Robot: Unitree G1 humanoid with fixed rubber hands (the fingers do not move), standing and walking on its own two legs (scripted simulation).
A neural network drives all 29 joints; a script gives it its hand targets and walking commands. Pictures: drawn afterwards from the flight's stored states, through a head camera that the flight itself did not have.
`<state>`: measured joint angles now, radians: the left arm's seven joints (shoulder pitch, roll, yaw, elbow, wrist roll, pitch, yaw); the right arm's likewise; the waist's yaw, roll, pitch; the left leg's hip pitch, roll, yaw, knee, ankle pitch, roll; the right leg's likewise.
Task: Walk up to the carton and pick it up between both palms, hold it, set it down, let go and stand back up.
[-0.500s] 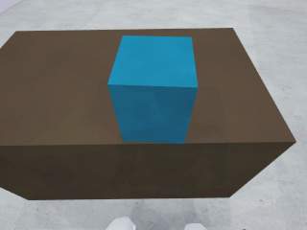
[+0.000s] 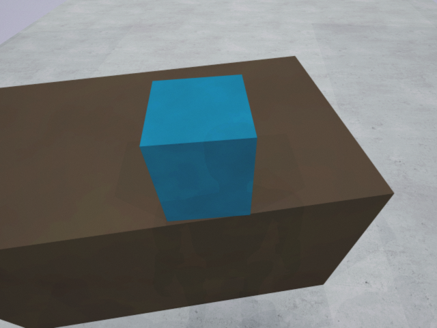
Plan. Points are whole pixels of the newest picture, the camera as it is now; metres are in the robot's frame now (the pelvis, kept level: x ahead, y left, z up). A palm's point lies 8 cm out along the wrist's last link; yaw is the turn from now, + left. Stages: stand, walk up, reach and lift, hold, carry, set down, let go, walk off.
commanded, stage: walk up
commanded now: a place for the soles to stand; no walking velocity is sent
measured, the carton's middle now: (203, 150) +0.47 +0.05 +0.05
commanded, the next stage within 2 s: none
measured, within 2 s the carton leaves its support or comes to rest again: neither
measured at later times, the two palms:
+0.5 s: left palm out of the picture +0.07 +0.24 -0.13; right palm out of the picture +0.07 -0.23 -0.15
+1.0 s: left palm out of the picture +0.01 +0.25 -0.14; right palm out of the picture +0.04 -0.21 -0.14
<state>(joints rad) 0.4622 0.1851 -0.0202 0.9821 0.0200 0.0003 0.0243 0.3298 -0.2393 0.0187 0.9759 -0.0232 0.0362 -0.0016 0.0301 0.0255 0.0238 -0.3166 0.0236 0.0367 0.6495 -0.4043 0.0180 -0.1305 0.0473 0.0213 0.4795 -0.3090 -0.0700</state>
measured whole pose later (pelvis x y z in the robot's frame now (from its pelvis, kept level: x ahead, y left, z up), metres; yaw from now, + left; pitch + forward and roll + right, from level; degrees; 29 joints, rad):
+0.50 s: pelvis +0.03 +0.00 +0.00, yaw +0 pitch -2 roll +0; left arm 0.29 0.19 -0.02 0.96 0.03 -0.02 0.03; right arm 0.26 -0.21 0.02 1.00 -0.02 -0.01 -0.02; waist -0.01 0.02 0.05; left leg -0.22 0.03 0.00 0.51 -0.26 -0.01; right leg -0.10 0.06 0.00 0.48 -0.35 -0.06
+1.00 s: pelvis +0.02 +0.02 +0.00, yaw +3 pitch -3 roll +0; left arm 0.31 0.19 -0.02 1.02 0.02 0.01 0.02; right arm 0.29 -0.20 0.03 1.02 -0.02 -0.01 -0.03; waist 0.00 0.00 0.07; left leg -0.22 0.00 -0.03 0.50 -0.22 0.00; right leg -0.08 0.03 -0.04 0.46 -0.32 -0.03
